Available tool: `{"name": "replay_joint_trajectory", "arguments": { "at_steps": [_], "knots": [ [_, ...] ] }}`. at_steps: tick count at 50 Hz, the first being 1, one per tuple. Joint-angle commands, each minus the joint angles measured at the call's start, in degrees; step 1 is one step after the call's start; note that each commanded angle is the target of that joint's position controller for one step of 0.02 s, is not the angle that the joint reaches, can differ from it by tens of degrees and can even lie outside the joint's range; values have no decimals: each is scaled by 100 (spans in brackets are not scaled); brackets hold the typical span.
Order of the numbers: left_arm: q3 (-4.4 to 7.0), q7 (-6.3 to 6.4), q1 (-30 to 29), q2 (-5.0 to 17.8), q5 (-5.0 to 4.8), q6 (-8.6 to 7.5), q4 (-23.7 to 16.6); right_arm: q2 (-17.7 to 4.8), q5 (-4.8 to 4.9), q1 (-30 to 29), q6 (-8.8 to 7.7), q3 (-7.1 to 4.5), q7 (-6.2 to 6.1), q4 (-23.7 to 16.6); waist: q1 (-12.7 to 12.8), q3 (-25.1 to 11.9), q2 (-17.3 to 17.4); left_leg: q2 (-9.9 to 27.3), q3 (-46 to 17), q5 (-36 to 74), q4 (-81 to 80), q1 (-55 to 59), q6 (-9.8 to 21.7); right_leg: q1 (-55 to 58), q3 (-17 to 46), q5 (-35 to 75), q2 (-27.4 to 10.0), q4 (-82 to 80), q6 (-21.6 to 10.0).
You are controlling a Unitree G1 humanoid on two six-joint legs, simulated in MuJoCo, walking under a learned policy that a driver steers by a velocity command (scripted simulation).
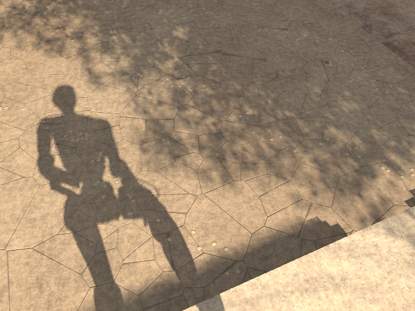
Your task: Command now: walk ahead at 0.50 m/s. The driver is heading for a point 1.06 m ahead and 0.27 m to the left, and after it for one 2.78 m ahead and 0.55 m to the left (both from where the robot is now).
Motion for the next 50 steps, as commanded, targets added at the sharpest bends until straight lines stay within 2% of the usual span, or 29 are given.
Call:
{"name": "replay_joint_trajectory", "arguments": {
  "at_steps": [1, 7, 9, 10, 11, 12, 13, 14, 15, 17, 18, 21, 24, 25, 28, 29, 32, 34, 36, 38, 39, 43, 44, 45, 46, 47, 48, 49, 50],
  "knots": [
    [72, -27, -489, 338, -31, 37, -483, -891, 20, 86, -86, -211, 170, -168, 186, 328, 530, 1540, -717, 2202, -348, -655, 1126, 593, -218, 574, 209, -503, -59],
    [167, 84, -1275, 507, -132, 41, -712, -1041, 25, 431, 42, -282, 121, 238, 122, 430, 564, 1896, -829, 2992, -24, 1038, 835, 498, -305, -238, 442, -1450, -358],
    [294, 129, -950, 760, -249, -6, -646, -1229, 49, 230, 57, -347, 93, 277, 500, 131, 552, 1704, -551, 4726, 586, 909, 563, 1737, -633, -154, 740, -1706, -629],
    [399, 169, -282, 1009, -334, -75, -442, -1207, -19, 272, 44, -340, 114, 293, 730, -380, 459, 1358, -372, 5194, 1359, 277, 266, 3224, -541, 116, 736, -1355, -887],
    [428, 174, 880, 1224, -287, -126, -142, -701, -95, 863, 5, -187, 91, 265, 800, -1717, -209, 796, -279, 3608, 2886, -1238, -113, 5969, 363, 1238, -143, -751, -1767],
    [392, 217, 2238, 1120, -246, -114, 175, -203, -179, 1212, -58, 49, 205, 186, 1231, -2781, -1250, -120, -301, -1391, 4708, -3189, -456, 8091, 3163, 349, -1829, -1849, -2874],
    [414, 306, 2987, 822, -57, -153, 557, -741, 62, -24, 2, -180, 267, 111, 1765, -1624, -339, 206, -953, -1822, 5913, -4035, -205, 7164, 3323, -1527, -1589, -2471, -1992],
    [465, 347, 2223, 951, -107, -240, 537, -760, 180, -586, -10, -228, 177, -21, 1416, -209, -328, 591, -999, -1353, 6105, -4304, -15, 5541, 2517, -2094, -1456, -2796, -1526],
    [393, 410, 1568, 658, -159, -244, 440, -885, 86, -642, -16, -261, 53, -1, 1111, 95, -252, 863, -947, -1034, 5817, -3956, 52, 4557, 1951, -1665, -1294, -3055, -1422],
    [183, 447, 969, 71, -173, -239, 349, -413, -123, -596, 44, -100, 9, 37, 609, -30, -112, 1173, -963, -493, 5426, -3228, 68, 3642, 1137, -589, -1116, -3374, -1341],
    [154, 456, 751, -27, -150, -272, 273, -240, -95, -549, 87, -74, 26, 70, 440, -37, -18, 1225, -911, -454, 5179, -3019, 17, 3357, 818, -363, -1057, -3534, -1295],
    [259, 435, 867, 232, -38, -416, 372, -270, 38, -796, 126, -85, 123, 19, 395, 89, -49, 1243, -648, 222, 4480, -3152, -207, 3053, -66, 212, -850, -3722, -1265],
    [312, 295, 1337, 451, 132, -390, 594, -178, 27, -1321, 177, -59, 234, -208, 517, 85, 0, 1129, -386, 1244, 3703, -2982, -271, 2815, -758, 1237, -701, -3543, -1255],
    [327, 286, 1450, 486, 245, -359, 639, -73, -30, -913, 178, -21, 324, -99, 417, 45, -74, 1122, -508, 1824, 4395, -2789, -243, 2728, -827, 1432, -764, -3282, -1279],
    [211, 342, 1587, 283, 98, -415, 690, -454, -90, -1551, 105, -139, 283, -379, 570, 287, 70, 1112, -528, 2179, 3815, -3717, -91, 3606, -926, 666, -673, -2975, -1178],
    [116, 435, 2239, 71, 110, -431, 1060, -389, -56, -1864, 102, -118, 213, -431, 795, 454, -29, 1360, -1051, 2603, 3217, -4792, -110, 4816, -600, 314, -1004, -2783, -1097],
    [66, 494, 3346, 33, 183, -363, 1546, -105, 46, -2411, 167, -61, 160, -515, 1205, 760, -24, 1404, -1140, 2927, 2414, -6120, -218, 6342, -366, 268, -1362, -2477, -1108],
    [-22, 389, 2860, 10, 189, -365, 1410, -2, 77, -2633, 242, -5, 210, -538, 1108, 777, 11, 1297, -438, 4086, 1702, -4027, -49, 4492, -1237, -404, -651, -2632, -876],
    [-74, 293, 2691, -15, 226, -343, 1458, -77, 59, -2678, 345, -7, 284, -682, 969, 1106, 73, 1289, -447, 3962, 2069, -3045, 23, 3510, -1290, -777, -741, -2676, -857],
    [-46, 408, 3000, 84, 98, -372, 1635, -261, -35, -2844, 442, -52, 247, -770, 1097, 1371, 410, 1365, -428, 3268, 1415, -3674, -5, 4492, -1302, -717, -807, -2340, -748],
    [-77, 503, 3011, 76, 45, -371, 1670, -214, -82, -2877, 450, -8, 246, -776, 1094, 1311, 251, 1406, -424, 3095, 1260, -3652, -20, 4765, -1271, -690, -756, -2221, -651],
    [-17, 674, 3586, 207, 18, -164, 1895, -198, -132, -2933, 478, 37, 135, -562, 1337, 1293, 524, 1317, -132, 2690, 497, -3428, -265, 5607, -1382, 147, -769, -1527, -490],
    [356, 754, 2452, 1076, -783, 63, 1655, -654, 976, -2648, 365, -217, 177, -576, 742, 1832, 484, 629, 242, 2477, 1021, -2777, -89, 4387, -1392, 1294, -857, 166, -267],
    [309, 736, 2560, 988, -730, 110, 1535, -885, 961, -1185, 319, -349, 168, -150, 190, 557, 577, 447, 367, 3220, 1203, -639, 110, 3653, -1583, 1684, -726, 1844, -174],
    [251, 646, 2580, 664, -655, 24, 1563, -1339, 807, -39, 374, -563, 41, 215, -341, -112, 769, 841, 29, 4668, 1192, 1374, 456, 2186, -1717, -356, -99, 3996, 263],
    [112, 486, 3027, 13, -500, -197, 1344, -1965, 506, 690, 354, -634, -59, 428, -197, -1398, 2302, 1887, -1155, 7931, 3218, 4429, 1241, -490, -1004, -5290, 524, 7187, 582],
    [80, 323, 3064, 315, -756, -508, 1053, -1919, 544, 1000, 390, -659, -26, 509, -478, -3310, 1924, 2524, -2576, 7520, 3157, 5529, 2283, -950, 384, -5078, 430, 7626, 570],
    [164, 302, 2129, 535, -957, -620, 463, -1801, 512, 884, 475, -679, -77, 345, -574, -3499, 1301, 2658, -3356, 4735, 2134, 5286, 2519, -1487, 552, -4673, 268, 7025, 563],
    [119, 404, 1518, 362, -958, -593, 110, -1644, 589, 440, 545, -664, -186, 374, -257, -2875, 605, 2563, -3686, 2310, 1347, 4218, 2158, -1774, 363, -4180, -52, 6507, 530]
  ]
}}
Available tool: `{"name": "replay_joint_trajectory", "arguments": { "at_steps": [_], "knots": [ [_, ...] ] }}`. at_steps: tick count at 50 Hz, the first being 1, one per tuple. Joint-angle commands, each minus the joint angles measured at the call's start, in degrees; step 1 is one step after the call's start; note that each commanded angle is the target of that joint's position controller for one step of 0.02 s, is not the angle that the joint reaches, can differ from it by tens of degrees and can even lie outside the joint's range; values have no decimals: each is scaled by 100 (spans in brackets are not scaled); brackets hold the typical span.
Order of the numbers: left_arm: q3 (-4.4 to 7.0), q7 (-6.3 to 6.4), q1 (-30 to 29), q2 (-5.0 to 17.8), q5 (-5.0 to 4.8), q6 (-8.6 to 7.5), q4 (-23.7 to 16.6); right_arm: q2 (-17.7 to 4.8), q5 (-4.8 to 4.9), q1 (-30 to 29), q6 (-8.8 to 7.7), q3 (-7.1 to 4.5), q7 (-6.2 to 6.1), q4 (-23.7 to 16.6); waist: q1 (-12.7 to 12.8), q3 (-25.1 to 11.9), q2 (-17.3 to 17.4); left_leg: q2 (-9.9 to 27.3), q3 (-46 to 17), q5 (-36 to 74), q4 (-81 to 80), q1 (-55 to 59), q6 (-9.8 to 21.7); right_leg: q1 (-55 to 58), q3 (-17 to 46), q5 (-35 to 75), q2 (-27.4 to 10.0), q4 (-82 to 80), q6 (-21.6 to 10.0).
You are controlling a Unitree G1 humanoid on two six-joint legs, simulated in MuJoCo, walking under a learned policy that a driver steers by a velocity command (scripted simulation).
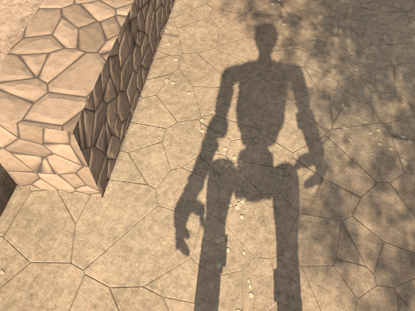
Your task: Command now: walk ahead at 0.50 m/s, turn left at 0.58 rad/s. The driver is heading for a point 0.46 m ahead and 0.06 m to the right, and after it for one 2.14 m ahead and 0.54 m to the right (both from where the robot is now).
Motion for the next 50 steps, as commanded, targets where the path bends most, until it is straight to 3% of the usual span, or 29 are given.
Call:
{"name": "replay_joint_trajectory", "arguments": {
  "at_steps": [1, 2, 3, 4, 5, 7, 9, 10, 13, 15, 16, 17, 18, 19, 20, 21, 23, 25, 28, 34, 37, 38, 39, 40, 41, 42, 43, 45, 50],
  "knots": [
    [97, 135, -914, 465, -107, -263, -1349, -1015, 96, 1651, 149, -315, -278, 129, -812, -2399, -372, 2250, -3625, 1852, -1046, 4990, 1874, -4568, 165, 612, -250, 873, 49],
    [97, 163, -556, 472, 43, -173, -1285, -970, -28, 1018, 112, -249, -284, -175, -381, -1841, -996, 2461, -3634, 1598, -1242, 3430, 1901, -4104, 318, 1018, -405, 544, 11],
    [198, 170, -493, 560, 40, -89, -1234, -782, -83, 604, 6, -168, -265, -247, -65, -1242, -945, 2406, -3327, 1412, -1507, 1896, 1646, -3564, 566, 1701, -595, -607, -61],
    [211, 216, -529, 444, 73, 35, -1240, -811, -50, 91, -40, -155, -267, -373, 181, -332, -493, 2001, -2454, 1500, -1865, 266, 1336, -2890, 465, 1841, -697, -1789, -3],
    [227, 233, -840, 432, 215, 27, -1403, -855, -32, -152, -77, -167, -312, -441, 266, 31, -105, 1363, -1712, 1404, -1998, -744, 1067, -2084, 375, 2303, -691, -3254, 62],
    [259, 158, -1236, 428, 373, -98, -1350, -785, -132, 191, -159, -178, -440, -403, -13, -274, 211, 490, -758, 1499, -1730, -1188, 827, -650, -12, 4391, -226, -5135, 137],
    [264, 45, -1666, 472, 246, -124, -1443, -862, 21, 686, -187, -210, -482, -165, -235, -540, 622, 712, -958, 1029, -1853, -357, 845, -464, 43, 5395, -33, -6004, 98],
    [277, 35, -1939, 571, 174, -86, -1554, -900, 92, 779, -176, -242, -497, -87, -293, -471, 648, 895, -1161, 702, -1812, 76, 778, -660, 142, 5250, -53, -6272, 26],
    [414, -26, -2319, 947, 196, -52, -1696, -837, 73, 1040, -65, -288, -461, 42, -358, -171, 328, 1174, -1537, 97, -1289, 980, 481, -1078, 183, 4410, -52, -6569, -353],
    [545, -72, -1623, 1092, 258, -88, -1468, -718, -1, 1123, 31, -262, -427, 59, -27, -422, 171, 884, -1387, 858, -256, 1296, 255, -444, -75, 3920, 167, -6615, -648],
    [644, -120, -863, 1387, 283, -137, -1266, -399, -74, 1483, 52, -171, -410, 43, 90, -944, -593, 347, -861, 728, 1386, 787, 23, 687, 486, 4121, -267, -6561, -1009],
    [784, -195, 9, 1876, 290, -89, -921, 8, 32, 2286, -77, -70, -359, 48, -25, -1753, -2515, -452, -206, -1202, 3873, -968, -415, 2470, 3410, 2652, -1480, -7670, -2129],
    [660, -231, 57, 1414, 197, -99, -961, -405, 47, 1943, -169, -145, -313, 50, 102, -1773, -2091, -295, -790, -2080, 4466, -1939, -362, 2804, 4985, 941, -1666, -8535, -2183],
    [574, -204, -462, 1151, 223, -92, -1106, -744, 100, 1031, -227, -239, -318, -170, 211, -1025, -1278, 23, -810, -1604, 4635, -2380, -273, 2261, 4450, 832, -1543, -8520, -1922],
    [553, -180, -935, 1125, 320, -58, -1252, -731, 21, 404, -247, -228, -356, -384, 166, -796, -627, 229, -722, -1085, 4305, -2161, -241, 1550, 3700, 1534, -1284, -8431, -1827],
    [550, -169, -1268, 1097, 338, -48, -1296, -639, -100, 228, -276, -239, -389, -466, -34, -599, -441, 422, -720, -834, 3739, -1870, -235, 906, 3152, 2460, -1118, -8369, -1799],
    [478, -145, -1410, 813, 287, -35, -1260, -530, -135, 381, -253, -268, -408, -413, -341, -830, -690, 551, -670, -676, 2798, -962, -248, 402, 2359, 3469, -706, -8450, -1633],
    [516, -92, -1303, 907, 192, -34, -1197, -396, -163, 333, -238, -236, -406, -369, -398, -842, -678, 420, -460, -661, 1860, -588, -376, 161, 1951, 3906, -585, -8600, -1710],
    [591, 46, -1006, 1100, 106, -1, -1053, -195, -118, -339, -279, -136, -373, -524, -241, -699, -570, 293, -438, 187, 541, -337, -576, 48, 1757, 3699, -551, -8781, -1757],
    [616, 47, -518, 1037, 83, 99, -806, -395, 7, -1092, -415, -126, -301, -731, 9, -448, -655, 116, -515, 914, -576, 116, -662, 202, 1945, 3412, -517, -8567, -1647],
    [630, 56, -678, 1039, 60, 155, -872, -617, 10, -711, -502, -209, -301, -646, -296, -586, -719, 112, -497, 743, -1087, 1055, -537, 191, 2144, 3466, -363, -8054, -1457],
    [604, 54, -860, 950, 77, 155, -969, -776, -22, -173, -519, -285, -332, -507, -573, -815, -716, 308, -606, 637, -1095, 1883, -403, -138, 2045, 3657, -163, -7569, -1311],
    [533, 37, -1160, 739, 128, 123, -1155, -1083, -113, 729, -523, -386, -375, -346, -1028, -1350, -359, 1025, -1221, 357, -1028, 3104, -91, -825, 1603, 3646, 166, -6300, -1086],
    [430, 31, -676, 353, 32, 28, -1306, -1563, -182, 1406, -430, -525, -409, -257, -1001, -1997, 1081, 2186, -3117, -595, -1347, 4771, 728, -2502, 790, 2437, 837, -4584, -715],
    [452, 51, -561, 642, -3, -2, -1321, -1251, -120, 1423, -391, -466, -383, -183, -935, -1873, 1498, 2700, -4177, -1183, -1645, 4742, 992, -3370, 738, 986, 573, -3583, -676],
    [545, 49, -747, 1003, 15, 22, -1304, -817, -83, 1145, -390, -350, -375, -286, -899, -1265, 930, 2503, -3592, -1248, -1683, 4174, 815, -3598, 855, 1339, 243, -3075, -697],
    [561, 53, -973, 987, 56, 68, -1330, -651, -86, 840, -380, -298, -354, -356, -797, -892, 537, 2224, -2884, -828, -1826, 3581, 613, -3472, 707, 1753, 58, -3010, -684],
    [579, 44, -1304, 819, 105, 139, -1460, -425, -110, 398, -367, -223, -315, -358, -585, -437, 449, 1877, -1974, 58, -2164, 2707, 422, -3235, 649, 2367, -226, -3359, -682],
    [502, -87, -1681, 525, 113, 235, -1784, -719, -143, 531, -362, -320, -336, -117, -452, -398, 328, 1686, -628, 2005, -2361, 2339, 425, -3122, 407, 3263, -323, -4223, -499]
  ]
}}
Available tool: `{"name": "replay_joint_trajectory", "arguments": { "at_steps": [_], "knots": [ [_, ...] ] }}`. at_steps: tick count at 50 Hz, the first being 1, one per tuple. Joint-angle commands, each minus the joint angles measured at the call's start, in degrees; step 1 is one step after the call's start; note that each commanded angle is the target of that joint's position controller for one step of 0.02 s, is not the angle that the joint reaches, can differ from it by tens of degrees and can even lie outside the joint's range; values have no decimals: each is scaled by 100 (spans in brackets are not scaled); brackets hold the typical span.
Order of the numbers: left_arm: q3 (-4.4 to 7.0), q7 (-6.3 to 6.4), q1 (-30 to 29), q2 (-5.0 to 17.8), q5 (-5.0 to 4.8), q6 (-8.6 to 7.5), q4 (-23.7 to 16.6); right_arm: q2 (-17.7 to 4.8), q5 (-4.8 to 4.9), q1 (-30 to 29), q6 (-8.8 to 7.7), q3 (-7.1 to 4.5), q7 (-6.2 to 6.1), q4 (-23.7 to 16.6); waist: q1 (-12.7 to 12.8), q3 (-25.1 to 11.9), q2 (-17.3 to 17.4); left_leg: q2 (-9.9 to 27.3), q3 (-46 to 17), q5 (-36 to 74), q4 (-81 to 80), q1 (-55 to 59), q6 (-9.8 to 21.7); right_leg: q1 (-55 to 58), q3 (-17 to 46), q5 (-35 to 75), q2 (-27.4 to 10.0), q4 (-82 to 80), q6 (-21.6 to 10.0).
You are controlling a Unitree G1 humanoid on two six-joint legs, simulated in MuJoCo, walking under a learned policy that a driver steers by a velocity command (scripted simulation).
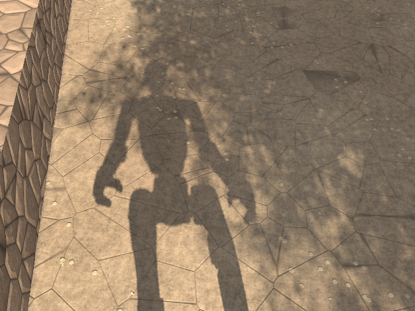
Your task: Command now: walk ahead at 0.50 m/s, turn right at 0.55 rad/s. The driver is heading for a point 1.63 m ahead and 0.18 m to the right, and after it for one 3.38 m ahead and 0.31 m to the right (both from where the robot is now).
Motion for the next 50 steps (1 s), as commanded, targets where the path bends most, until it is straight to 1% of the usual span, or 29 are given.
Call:
{"name": "replay_joint_trajectory", "arguments": {
  "at_steps": [1, 4, 8, 11, 12, 13, 14, 15, 16, 17, 18, 19, 20, 22, 25, 29, 33, 36, 37, 38, 39, 40, 41, 42, 43, 44, 46, 48, 50],
  "knots": [
    [-72, -96, -164, -58, 12, -28, -489, -761, -10, -285, -61, -149, -31, -279, 139, 90, 687, 1528, -636, 2061, -737, 403, 864, -612, 104, 826, -259, -662, 78],
    [-149, -214, -775, -100, 28, -37, -700, -901, 34, -174, -39, -161, -55, -243, -47, 233, 652, 1359, -44, 1998, -772, 261, 712, -132, -217, 1743, -139, -1736, 0],
    [-160, -340, -1363, 11, 26, 7, -1024, -1111, 138, 223, 56, -204, -61, -115, -158, 364, 626, 1629, 232, 2458, -481, 986, 558, -71, -475, 1437, 29, -2362, -199],
    [-16, -391, -1007, 322, 68, 59, -1085, -1383, 174, 268, 185, -276, -121, -128, 217, 27, 921, 1696, 537, 4950, 656, 1343, 382, 841, -922, 523, 535, -2482, -537],
    [113, -381, -266, 535, 54, 74, -907, -1417, 173, 230, 239, -281, -152, -148, 651, -322, 903, 1601, 652, 5362, 1618, 1170, 279, 1807, -1002, 620, 754, -2757, -718],
    [311, -288, 742, 912, 52, 114, -634, -1331, 128, 242, 240, -237, -183, -207, 1122, -802, 661, 1401, 713, 4644, 3040, 190, 70, 3473, -640, 893, 730, -2938, -966],
    [445, -186, 1075, 1605, 31, 123, -567, -610, -129, 746, 135, 0, -103, -490, 747, -1424, -847, 621, 635, -68, 5278, -2366, -256, 5832, 1980, 1017, -829, -2915, -1808],
    [345, -196, 1255, 1487, 43, 72, -737, -658, -12, 576, -129, 85, 9, -657, 814, -2455, -910, -89, -680, -2386, 6405, -3467, -291, 6612, 4491, 114, -1632, -4009, -2523],
    [217, -203, 1171, 1057, 122, 36, -669, -1043, 251, -69, -260, -42, 83, -751, 1014, -1894, -367, 285, -1010, -1865, 6503, -3980, -159, 6232, 3682, 214, -1412, -4210, -2078],
    [153, -191, 813, 832, 95, -11, -667, -981, 290, -245, -304, -7, 77, -786, 835, -1189, -113, 542, -909, -1348, 6072, -3957, -74, 5324, 2833, 638, -1190, -4229, -1834],
    [79, -184, 348, 631, 86, -34, -737, -944, 178, -241, -280, -15, 24, -694, 558, -735, 270, 791, -858, -1008, 5592, -3578, -97, 4340, 2180, 1240, -964, -4286, -1639],
    [10, -179, 36, 452, 145, -54, -804, -988, 98, -161, -204, -61, -6, -643, 332, -506, 197, 947, -857, -841, 5231, -3100, -129, 3583, 1748, 1761, -792, -4418, -1551],
    [-22, -177, -84, 385, 200, -70, -833, -947, 83, -37, -110, -72, 2, -622, 177, -434, 79, 1002, -863, -750, 5074, -2754, -151, 3127, 1575, 1894, -690, -4580, -1525],
    [-10, -158, -51, 458, 177, -138, -754, -744, 29, 38, 17, -46, -4, -620, 78, -333, 33, 989, -758, -517, 4658, -2569, -265, 2653, 1239, 2165, -615, -4819, -1559],
    [20, -69, 156, 587, 153, -177, -593, -593, -29, -512, 65, 13, -19, -802, 210, -52, 14, 953, -713, 502, 3631, -2810, -399, 2496, 801, 2167, -469, -5034, -1444],
    [26, -26, 470, 659, 105, -177, -383, -483, 39, -1224, 19, 86, 72, -955, 514, 157, -66, 669, -591, 1832, 2138, -2466, -358, 2503, 477, 1410, -317, -5076, -1155],
    [44, -23, 806, 707, 68, -145, -135, -602, 94, -1682, -21, 89, 182, -1136, 673, 375, -98, 557, -657, 1575, 1550, -2679, -195, 3201, 740, 1153, -678, -4828, -1118],
    [83, 17, 831, 799, 77, -62, -30, -728, 80, -1502, -76, 56, 249, -1156, 500, 318, -236, 455, -601, 848, 1273, -2447, 46, 3713, 888, 1748, -894, -4408, -952],
    [86, 27, 745, 817, 76, -31, -35, -808, 74, -1184, -95, 14, 248, -1073, 305, 156, -270, 321, -450, 716, 1143, -1957, 149, 3741, 808, 2417, -811, -4058, -856],
    [44, 32, 708, 720, 95, -5, -49, -994, 52, -499, -104, -94, 220, -851, -13, -284, -172, 172, -310, 777, 1066, -994, 304, 3643, 588, 3209, -509, -3259, -726],
    [-62, 43, 718, 493, 165, 0, -142, -1333, -9, 471, -114, -199, 186, -661, -389, -1094, 198, 853, -1013, 1047, 1287, 573, 650, 2863, 279, 2594, -161, -1777, -514],
    [-201, 18, 1501, 17, 139, -113, -206, -1848, -39, 1058, -67, -337, 181, -530, -193, -1885, 1653, 2163, -3499, 75, 949, 2764, 1570, 579, -130, 34, 761, 434, -12],
    [-175, 0, 1316, 262, 85, -199, -142, -1382, 79, 1224, -42, -219, 213, -465, -380, -2023, 1784, 2299, -4796, -1227, 117, 2962, 1669, -335, 499, -1857, 810, 1150, -20],
    [-78, -32, 772, 656, -32, -246, -273, -1096, 95, 780, -38, -117, 190, -558, -378, -1139, 1270, 2163, -4105, -1750, 1, 2291, 1385, -828, 507, -1468, 448, 1443, -86],
    [-90, -20, 359, 651, -26, -251, -377, -972, 37, 345, -10, -66, 171, -667, -258, -619, 839, 1958, -3428, -1469, -94, 1464, 1213, -766, 280, -949, 146, 1267, -129],
    [-79, -4, 161, 608, 63, -236, -415, -832, -16, 53, -1, -10, 178, -705, -119, -204, 666, 1754, -2947, -1003, -285, 707, 1181, -597, 194, -583, -35, 896, -121],
    [-55, 14, 362, 476, 111, -151, -343, -670, -66, -167, -46, 56, 185, -721, 177, -46, 877, 1441, -2342, -210, -572, -24, 1103, 10, 201, -163, -257, 412, -83],
    [-82, 23, 400, 324, 131, -86, -312, -754, -15, -95, -88, 35, 166, -649, 247, -20, 816, 1369, -1922, 461, -754, -191, 1181, 64, 110, 78, -308, 69, 20],
    [-103, 34, 68, 264, 159, -75, -416, -909, 3, 47, -86, -8, 112, -559, 205, 75, 664, 1361, -1627, 1101, -854, -107, 1222, -197, 66, 575, -348, -496, 145]
  ]
}}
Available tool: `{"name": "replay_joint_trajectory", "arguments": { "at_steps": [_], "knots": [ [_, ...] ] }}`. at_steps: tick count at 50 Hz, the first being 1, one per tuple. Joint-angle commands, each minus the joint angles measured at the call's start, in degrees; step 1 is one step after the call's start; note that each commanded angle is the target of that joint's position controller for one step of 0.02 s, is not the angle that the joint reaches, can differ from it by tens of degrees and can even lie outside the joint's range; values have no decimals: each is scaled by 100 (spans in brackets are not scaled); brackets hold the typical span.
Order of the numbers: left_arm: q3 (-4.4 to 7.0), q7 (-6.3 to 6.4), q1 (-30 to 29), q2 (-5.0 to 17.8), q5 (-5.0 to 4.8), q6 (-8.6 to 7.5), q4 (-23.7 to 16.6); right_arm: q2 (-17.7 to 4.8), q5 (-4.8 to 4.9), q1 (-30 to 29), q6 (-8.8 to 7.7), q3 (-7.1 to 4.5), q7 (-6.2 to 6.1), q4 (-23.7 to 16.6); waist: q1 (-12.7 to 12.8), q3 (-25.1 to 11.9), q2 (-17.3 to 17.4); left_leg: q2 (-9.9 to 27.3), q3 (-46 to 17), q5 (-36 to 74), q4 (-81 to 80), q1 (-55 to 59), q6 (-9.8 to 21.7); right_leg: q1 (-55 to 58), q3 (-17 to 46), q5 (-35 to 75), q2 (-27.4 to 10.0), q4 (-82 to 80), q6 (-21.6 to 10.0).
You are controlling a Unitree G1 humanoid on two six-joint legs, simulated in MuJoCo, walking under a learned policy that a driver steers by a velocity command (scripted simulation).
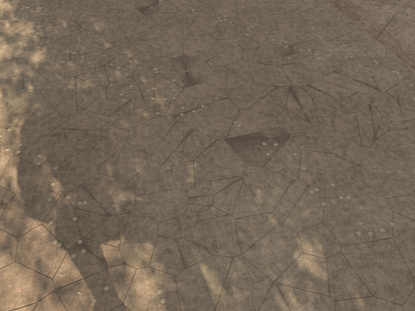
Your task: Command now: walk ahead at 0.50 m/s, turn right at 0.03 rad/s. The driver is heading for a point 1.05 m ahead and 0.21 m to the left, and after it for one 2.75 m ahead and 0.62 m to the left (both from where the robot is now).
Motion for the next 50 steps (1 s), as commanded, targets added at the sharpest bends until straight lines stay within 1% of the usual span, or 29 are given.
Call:
{"name": "replay_joint_trajectory", "arguments": {
  "at_steps": [1, 5, 8, 11, 13, 14, 15, 16, 17, 18, 19, 20, 21, 22, 24, 27, 32, 37, 40, 41, 42, 43, 44, 45, 46, 47, 48, 49, 50],
  "knots": [
    [71, 18, -153, 290, 42, -40, -375, -920, 33, -192, -92, -198, -82, -303, 145, -39, 574, 1530, -1235, 1148, -1201, 363, 909, -546, 122, 822, -255, -714, 147],
    [-9, -45, -871, 104, 8, -106, -524, -970, 119, 144, -40, -192, -143, -126, -111, 92, 566, 1284, -688, 1383, -1219, 485, 683, -229, -99, 1896, -52, -2102, 164],
    [-40, -132, -1391, 90, -40, -141, -688, -1018, 154, 480, 28, -197, -145, 39, -303, 245, 556, 1448, -729, 1270, -1107, 892, 693, -244, -176, 1963, 79, -2637, 124],
    [-40, -244, -1701, 153, -61, -190, -846, -1066, 167, 642, 144, -220, -168, 175, -316, 338, 614, 1733, -835, 1625, -806, 1523, 671, -407, -177, 1472, 167, -2963, -31],
    [2, -287, -1509, 284, -58, -213, -832, -1142, 176, 567, 203, -250, -199, 208, -114, 212, 730, 1828, -840, 2340, -463, 1763, 570, -5, -235, 1051, 281, -3133, -193],
    [68, -277, -1148, 421, -42, -226, -745, -1218, 189, 455, 233, -274, -209, 192, 121, -19, 819, 1760, -756, 3254, -61, 1771, 498, 587, -380, 919, 448, -3220, -301],
    [194, -241, -348, 644, -23, -227, -494, -1163, 183, 341, 264, -249, -218, 165, 543, -522, 749, 1510, -534, 3936, 811, 1565, 360, 1746, -516, 1109, 589, -3361, -474],
    [313, -180, 715, 977, 38, -214, -238, -989, 100, 284, 255, -163, -228, 35, 953, -1340, 486, 1234, -341, 3091, 2223, 548, 173, 3562, 108, 1475, -30, -3010, -789],
    [439, -153, 1269, 1529, 109, -183, -121, -321, 48, 955, 138, 49, -168, -84, 778, -2182, -869, 227, -120, 10, 4553, -1980, -247, 5943, 2669, 783, -1531, -3223, -1722],
    [312, -153, 1382, 1034, 38, -150, -97, -581, 137, 872, 8, 0, -114, 51, 925, -2531, -1005, 107, -956, -2391, 5371, -2764, -217, 6059, 3879, 100, -1852, -3936, -1888],
    [212, -127, 928, 773, 20, -147, -135, -1019, 314, 332, -49, -136, -81, -105, 900, -1476, -611, 439, -1015, -2097, 5663, -3242, -150, 5225, 2974, -150, -1661, -4099, -1558],
    [156, -111, 497, 612, 29, -148, -187, -1004, 340, -28, -55, -140, -89, -190, 722, -889, -274, 756, -846, -1541, 5408, -3150, -133, 4304, 2172, 4, -1417, -4296, -1330],
    [100, -129, 155, 419, 56, -173, -185, -925, 274, -184, -15, -163, -124, -204, 547, -434, -107, 931, -773, -1167, 5027, -2947, -174, 3519, 1611, 244, -1168, -4555, -1182],
    [56, -146, -70, 271, 92, -230, -177, -861, 235, -73, 79, -201, -158, -155, 336, -231, -242, 1088, -823, -872, 4760, -2604, -199, 2998, 1161, 480, -966, -4787, -1044],
    [79, -165, -197, 275, 118, -317, -84, -579, 231, 183, 244, -175, -176, -79, 147, -123, -323, 1139, -819, -576, 4628, -2234, -282, 2458, 648, 868, -876, -5111, -1042],
    [136, -106, -121, 436, 168, -369, 86, -521, 204, -95, 327, -202, -200, -239, 114, 76, -149, 1126, -954, 129, 4152, -2663, -389, 2434, -1, 1503, -855, -5281, -1048],
    [158, 14, 46, 598, 125, -327, 256, -363, 146, -916, 255, -146, -41, -531, 376, 263, -21, 982, -508, 1553, 2447, -2523, -355, 2675, -912, 1796, -668, -5370, -807],
    [238, 62, 521, 794, 1, -120, 512, -323, 151, -1675, 270, -95, 132, -1016, 629, 492, 67, 878, -183, 1000, 1708, -2977, -133, 3900, -1149, 2444, -1076, -4942, -747],
    [305, 121, 362, 1010, -54, 24, 471, -543, 158, -1418, 302, -206, 208, -1163, 317, 143, -200, 448, 288, 78, 1654, -2254, 158, 4248, -1366, 4852, -1139, -3981, -561],
    [322, 148, 294, 1079, -58, 78, 446, -706, 173, -944, 317, -302, 206, -1094, 30, -149, -286, 214, 434, -174, 1652, -1609, 294, 4198, -1436, 5631, -1085, -3248, -484],
    [309, 168, 181, 1086, -75, 115, 413, -982, 191, -86, 318, -467, 161, -899, -454, -588, -191, -23, 448, 125, 1262, -377, 498, 3785, -1565, 5597, -880, -2098, -315],
    [234, 179, 248, 924, 16, 68, 310, -1495, 188, 818, 370, -673, 35, -701, -802, -1142, 405, 548, -665, 221, 1060, 1401, 836, 2413, -1582, 3904, -613, -355, -54],
    [-47, 47, 835, 16, 193, -116, 32, -2009, 239, 660, 333, -734, 1, -722, -55, -1607, 1821, 1962, -3891, -561, 572, 3329, 1956, -261, -996, -1701, 658, 1611, 293],
    [5, -54, 223, 450, -31, -372, -30, -1540, 175, 870, 273, -588, 14, -871, -484, -2174, 1151, 2217, -4906, -1016, -172, 3659, 2048, -927, 260, -2027, 709, 2156, 170],
    [68, -103, -328, 680, -225, -503, -210, -1250, 127, 657, 212, -508, 11, -859, -548, -1398, 898, 2062, -4062, -579, -269, 3152, 1747, -1341, 311, -1499, 422, 2026, 21],
    [46, -75, -415, 621, -163, -563, -223, -1093, 151, 280, 175, -463, 5, -922, -290, -927, 402, 1820, -3376, -50, -260, 2301, 1540, -1145, 289, -1001, 161, 1508, -41],
    [88, -31, -438, 654, -7, -553, -167, -903, 148, -114, 173, -407, -5, -1011, -53, -578, 236, 1607, -2852, 560, -334, 1479, 1408, -766, 250, -763, 3, 1008, 6],
    [131, -27, -324, 703, 49, -485, -154, -787, 79, -325, 166, -355, -31, -1123, 153, -483, 344, 1477, -2581, 1011, -458, 940, 1378, -345, 290, -589, -105, 772, 53],
    [147, -28, -243, 681, 73, -406, -165, -790, 72, -398, 167, -351, -49, -1174, 259, -426, 368, 1399, -2471, 1208, -575, 639, 1383, -146, 274, -525, -122, 549, 133]
  ]
}}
